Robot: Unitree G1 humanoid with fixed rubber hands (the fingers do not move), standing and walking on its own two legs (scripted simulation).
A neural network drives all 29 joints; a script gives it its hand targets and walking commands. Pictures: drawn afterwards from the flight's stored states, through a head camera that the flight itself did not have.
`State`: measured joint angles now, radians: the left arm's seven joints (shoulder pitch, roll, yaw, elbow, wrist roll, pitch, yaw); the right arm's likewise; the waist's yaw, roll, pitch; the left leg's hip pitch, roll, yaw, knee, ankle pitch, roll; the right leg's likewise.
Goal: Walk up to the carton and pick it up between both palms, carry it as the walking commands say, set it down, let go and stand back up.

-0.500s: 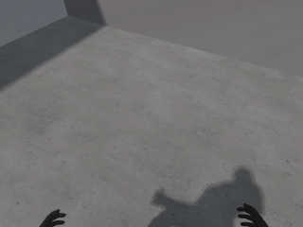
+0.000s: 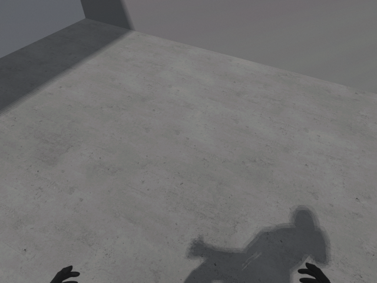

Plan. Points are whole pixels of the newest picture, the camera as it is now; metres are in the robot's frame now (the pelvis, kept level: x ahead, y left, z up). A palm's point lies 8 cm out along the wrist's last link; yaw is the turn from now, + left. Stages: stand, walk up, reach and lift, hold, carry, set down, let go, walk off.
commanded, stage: stand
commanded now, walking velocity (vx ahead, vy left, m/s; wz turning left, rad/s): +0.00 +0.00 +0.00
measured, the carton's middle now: out of the picture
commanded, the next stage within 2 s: walk up in 0.22 s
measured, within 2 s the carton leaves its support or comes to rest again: neither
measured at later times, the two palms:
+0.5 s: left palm out of the picture +0.09 +0.29 -0.09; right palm out of the picture +0.10 -0.29 -0.08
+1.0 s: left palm out of the picture +0.08 +0.17 -0.10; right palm out of the picture -0.02 -0.31 -0.12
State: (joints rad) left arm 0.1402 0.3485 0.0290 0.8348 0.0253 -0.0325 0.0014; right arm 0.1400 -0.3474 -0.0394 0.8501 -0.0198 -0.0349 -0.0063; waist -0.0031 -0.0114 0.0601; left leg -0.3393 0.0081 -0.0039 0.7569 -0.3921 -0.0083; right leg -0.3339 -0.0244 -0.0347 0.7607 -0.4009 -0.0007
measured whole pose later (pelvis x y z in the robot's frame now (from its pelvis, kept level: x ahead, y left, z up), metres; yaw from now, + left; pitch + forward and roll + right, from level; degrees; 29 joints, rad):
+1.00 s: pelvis -0.05 -0.05 +0.02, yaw -18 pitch +0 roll +3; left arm 0.19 0.19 0.06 0.89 0.02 0.03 0.00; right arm 0.08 -0.22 -0.04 0.90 -0.01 0.07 -0.02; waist 0.01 -0.01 0.16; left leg -0.47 0.03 0.04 1.02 -0.44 -0.05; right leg -0.35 0.01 -0.02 0.57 -0.22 -0.07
